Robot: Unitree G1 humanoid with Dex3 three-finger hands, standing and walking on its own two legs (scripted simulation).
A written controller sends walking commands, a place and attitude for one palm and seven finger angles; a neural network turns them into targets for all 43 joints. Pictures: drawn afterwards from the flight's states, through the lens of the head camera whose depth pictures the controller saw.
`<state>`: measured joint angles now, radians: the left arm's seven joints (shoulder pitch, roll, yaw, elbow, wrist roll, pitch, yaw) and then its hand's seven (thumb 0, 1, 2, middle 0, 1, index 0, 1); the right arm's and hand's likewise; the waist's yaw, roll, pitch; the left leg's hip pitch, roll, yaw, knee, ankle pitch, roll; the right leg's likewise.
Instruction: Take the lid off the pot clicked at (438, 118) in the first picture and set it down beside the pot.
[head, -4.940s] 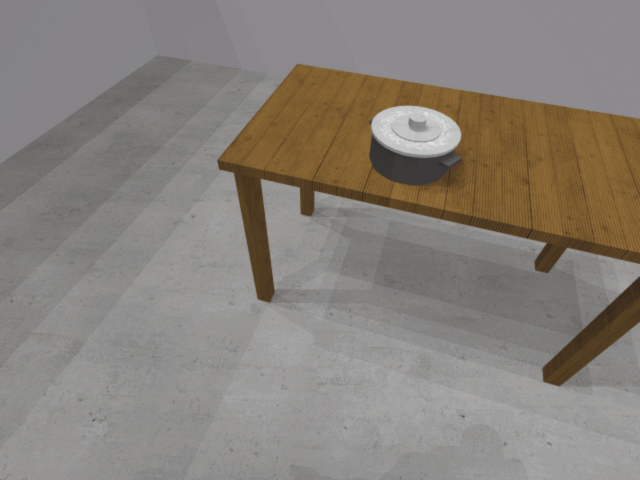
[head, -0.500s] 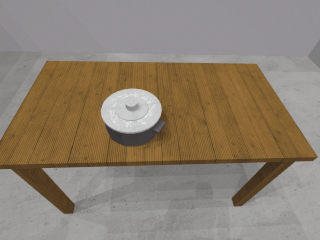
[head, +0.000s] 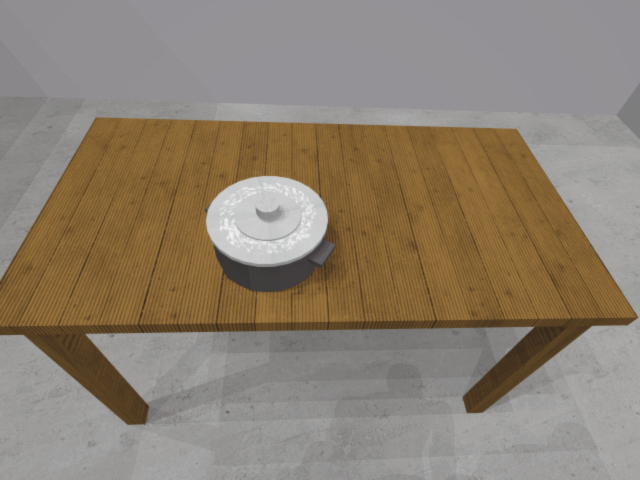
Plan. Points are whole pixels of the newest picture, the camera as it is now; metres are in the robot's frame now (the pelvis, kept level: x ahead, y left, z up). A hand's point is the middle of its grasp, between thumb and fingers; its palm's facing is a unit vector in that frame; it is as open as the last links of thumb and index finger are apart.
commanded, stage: look again from close up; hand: left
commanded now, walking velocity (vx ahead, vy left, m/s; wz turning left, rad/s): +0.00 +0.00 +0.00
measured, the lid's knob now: (267, 207) +0.53 +0.13 +0.00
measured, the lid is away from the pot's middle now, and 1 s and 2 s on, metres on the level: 0.00 0.00 0.00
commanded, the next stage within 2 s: lift the closed hand beside the body in 0.44 s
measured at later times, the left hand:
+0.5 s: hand out of the picture -0.03 +0.17 -0.18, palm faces +0.02 -0.99 -0.14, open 7.4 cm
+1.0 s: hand out of the picture +0.08 +0.19 -0.08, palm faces +0.18 -0.96 -0.23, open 3.9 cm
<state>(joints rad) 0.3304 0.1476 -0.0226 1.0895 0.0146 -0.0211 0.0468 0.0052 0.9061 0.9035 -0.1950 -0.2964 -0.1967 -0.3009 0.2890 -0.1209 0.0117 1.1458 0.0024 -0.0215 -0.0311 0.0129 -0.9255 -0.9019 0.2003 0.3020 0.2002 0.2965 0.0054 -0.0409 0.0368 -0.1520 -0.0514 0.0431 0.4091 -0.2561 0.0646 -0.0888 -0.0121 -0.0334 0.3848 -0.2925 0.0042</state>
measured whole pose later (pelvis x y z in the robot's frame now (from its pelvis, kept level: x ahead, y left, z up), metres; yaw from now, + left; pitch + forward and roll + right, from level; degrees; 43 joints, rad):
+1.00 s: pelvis -0.05 -0.01 -0.01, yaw +2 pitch +0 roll -1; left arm 0.49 0.22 0.04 0.22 -0.01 -0.02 0.06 0.01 0.91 0.90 -0.83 -0.99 -0.84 -1.00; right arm 0.12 -0.24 0.00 0.52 0.03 -0.09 -0.03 0.01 -0.91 -0.90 0.20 0.30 0.20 0.30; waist 0.04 -0.03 0.00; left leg -0.29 -0.03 0.01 0.54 -0.25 0.04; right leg -0.21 0.01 -0.07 0.51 -0.29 -0.02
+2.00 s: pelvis -0.01 -0.03 +0.00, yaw +1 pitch -3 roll +0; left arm 0.62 0.29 0.16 -0.28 -0.04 -0.04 0.09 0.02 0.89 0.90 -1.29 -1.50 -1.29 -1.50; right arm 0.16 -0.20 0.02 0.59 0.00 -0.07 -0.06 0.01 -0.91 -0.90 0.20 0.30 0.20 0.30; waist 0.07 0.05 0.03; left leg -0.11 -0.02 0.02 0.41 -0.24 0.03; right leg -0.04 0.02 -0.06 0.37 -0.28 -0.03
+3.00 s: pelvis -0.05 -0.01 +0.00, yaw +1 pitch -2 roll -1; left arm 0.07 0.54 -0.06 -0.03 0.83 0.11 -0.12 0.00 -0.10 1.27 -0.89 -0.28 -0.89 -0.28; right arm 0.10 -0.26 0.02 0.62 0.04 0.13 0.01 0.01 -0.91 -0.90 0.20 0.30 0.20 0.30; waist 0.06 0.12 0.04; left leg -0.18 -0.04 0.02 0.39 -0.17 0.06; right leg -0.12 0.00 -0.06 0.37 -0.22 -0.01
